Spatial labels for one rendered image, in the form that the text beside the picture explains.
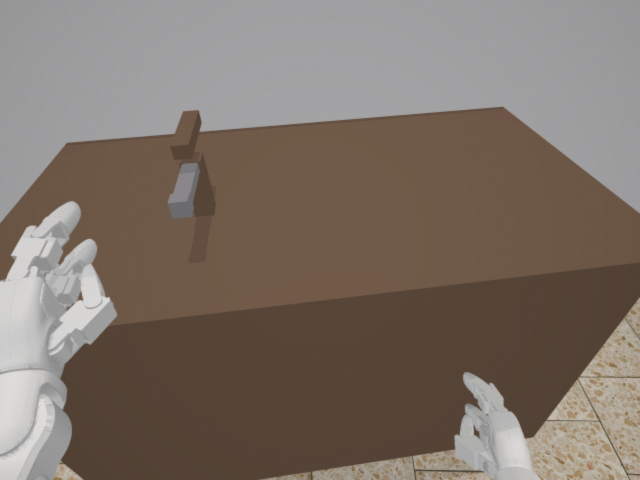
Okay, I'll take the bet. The left robot forearm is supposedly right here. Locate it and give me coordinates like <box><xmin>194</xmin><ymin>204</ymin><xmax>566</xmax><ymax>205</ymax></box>
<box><xmin>0</xmin><ymin>368</ymin><xmax>72</xmax><ymax>480</ymax></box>

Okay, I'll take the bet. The tap lever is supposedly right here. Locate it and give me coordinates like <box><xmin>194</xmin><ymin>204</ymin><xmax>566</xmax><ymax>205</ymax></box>
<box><xmin>168</xmin><ymin>162</ymin><xmax>200</xmax><ymax>219</ymax></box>

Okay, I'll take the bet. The robot right hand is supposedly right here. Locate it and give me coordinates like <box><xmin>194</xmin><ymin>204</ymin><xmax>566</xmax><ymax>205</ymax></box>
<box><xmin>454</xmin><ymin>372</ymin><xmax>533</xmax><ymax>479</ymax></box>

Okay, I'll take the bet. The robot left hand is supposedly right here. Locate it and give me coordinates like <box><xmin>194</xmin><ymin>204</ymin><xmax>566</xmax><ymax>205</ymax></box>
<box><xmin>0</xmin><ymin>201</ymin><xmax>117</xmax><ymax>378</ymax></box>

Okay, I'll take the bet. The counter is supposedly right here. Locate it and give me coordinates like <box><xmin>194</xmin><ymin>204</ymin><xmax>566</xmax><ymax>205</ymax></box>
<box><xmin>0</xmin><ymin>107</ymin><xmax>640</xmax><ymax>480</ymax></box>

